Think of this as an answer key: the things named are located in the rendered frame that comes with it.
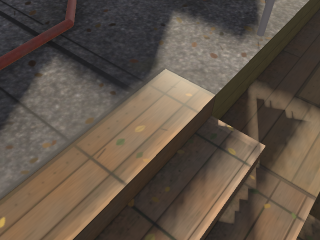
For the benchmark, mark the stairs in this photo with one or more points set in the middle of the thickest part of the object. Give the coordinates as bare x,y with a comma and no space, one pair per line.
207,184

